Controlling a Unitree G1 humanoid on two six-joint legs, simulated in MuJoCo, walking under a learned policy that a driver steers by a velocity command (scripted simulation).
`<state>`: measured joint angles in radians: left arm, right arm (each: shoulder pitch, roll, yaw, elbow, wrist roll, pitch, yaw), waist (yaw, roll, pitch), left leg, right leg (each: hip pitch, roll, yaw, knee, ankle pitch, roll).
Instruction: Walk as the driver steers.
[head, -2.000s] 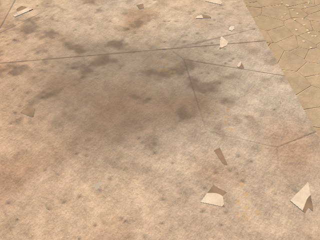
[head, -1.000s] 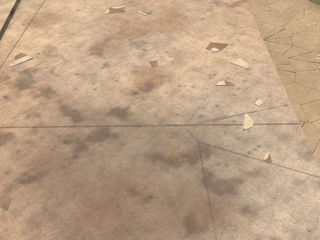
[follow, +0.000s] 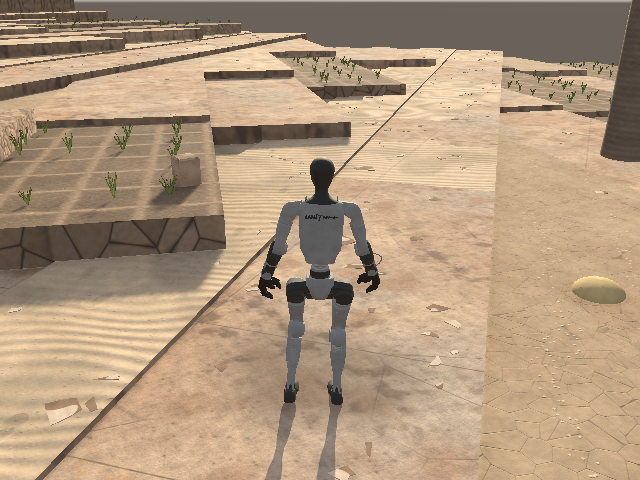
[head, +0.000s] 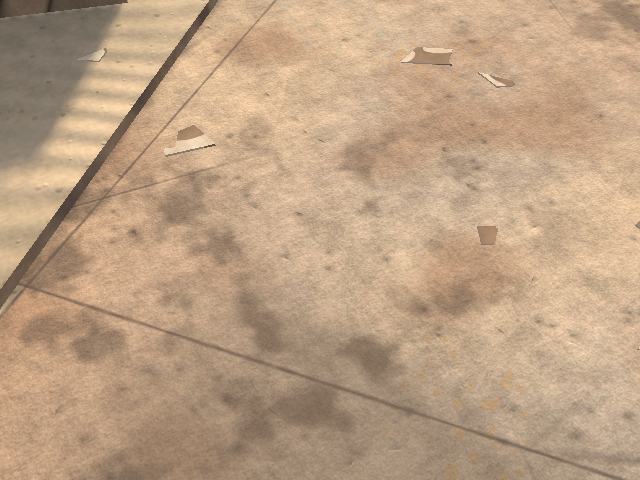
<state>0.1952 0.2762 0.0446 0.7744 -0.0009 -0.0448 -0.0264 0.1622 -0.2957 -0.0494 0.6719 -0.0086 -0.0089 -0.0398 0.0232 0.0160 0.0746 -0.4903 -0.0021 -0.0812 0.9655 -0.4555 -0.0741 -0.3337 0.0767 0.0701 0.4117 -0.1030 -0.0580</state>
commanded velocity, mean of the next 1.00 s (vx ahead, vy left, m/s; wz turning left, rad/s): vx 0.03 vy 0.00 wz -0.48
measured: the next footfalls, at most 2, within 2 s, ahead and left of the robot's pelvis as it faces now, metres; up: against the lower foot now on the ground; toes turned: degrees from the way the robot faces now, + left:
left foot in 0.22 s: +0.14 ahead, +0.14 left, +0.00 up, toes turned -14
right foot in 0.64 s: +0.05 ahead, -0.11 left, +0.00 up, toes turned -25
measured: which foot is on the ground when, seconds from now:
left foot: up 0.00-0.20, down 0.22-0.64, up 0.66-1.00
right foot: down 0.00-0.22, up 0.24-0.62, down 0.64-1.00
